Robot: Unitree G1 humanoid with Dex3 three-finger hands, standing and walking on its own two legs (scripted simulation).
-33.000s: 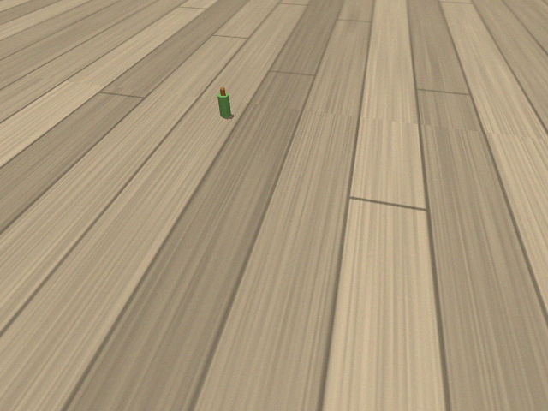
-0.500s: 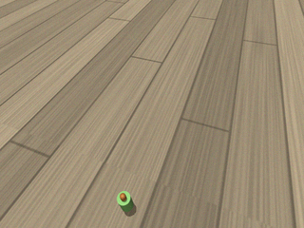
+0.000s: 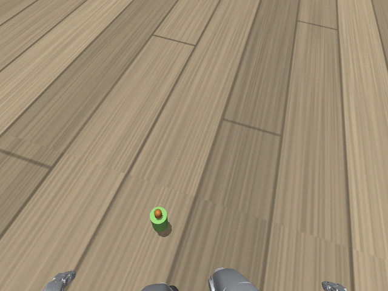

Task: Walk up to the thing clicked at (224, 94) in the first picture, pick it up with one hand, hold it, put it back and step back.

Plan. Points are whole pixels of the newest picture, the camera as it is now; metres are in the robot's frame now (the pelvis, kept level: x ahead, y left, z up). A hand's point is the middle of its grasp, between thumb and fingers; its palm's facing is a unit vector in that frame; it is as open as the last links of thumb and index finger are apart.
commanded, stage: step back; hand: left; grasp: from the side
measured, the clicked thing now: (159, 218) +0.43 +0.13 -0.66
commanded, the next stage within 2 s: none
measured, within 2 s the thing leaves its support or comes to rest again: neither
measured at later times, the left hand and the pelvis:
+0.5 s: hand out of the picture +0.00 +0.25 -0.14, palm faces -0.01 -0.92 -0.39, open 7.4 cm; pelvis -0.12 -0.01 +0.00, yaw -1 degrees
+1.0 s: hand out of the picture -0.18 +0.23 -0.16, palm faces -0.05 -0.91 -0.41, open 7.4 cm; pelvis -0.28 -0.04 -0.02, yaw -3 degrees
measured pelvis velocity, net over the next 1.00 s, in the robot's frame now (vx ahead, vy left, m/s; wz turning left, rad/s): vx -0.28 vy -0.04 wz -0.05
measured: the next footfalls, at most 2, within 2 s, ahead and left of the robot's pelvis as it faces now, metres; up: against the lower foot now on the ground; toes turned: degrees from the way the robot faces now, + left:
right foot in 0.20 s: -0.02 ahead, -0.12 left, +0.00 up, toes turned +0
left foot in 0.56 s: -0.12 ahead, +0.12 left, +0.00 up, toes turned -2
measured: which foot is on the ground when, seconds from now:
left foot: down 0.00-0.26, up 0.28-0.54, down 0.56-1.00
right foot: up 0.00-0.18, down 0.20-0.60, up 0.62-0.94, down 0.96-1.00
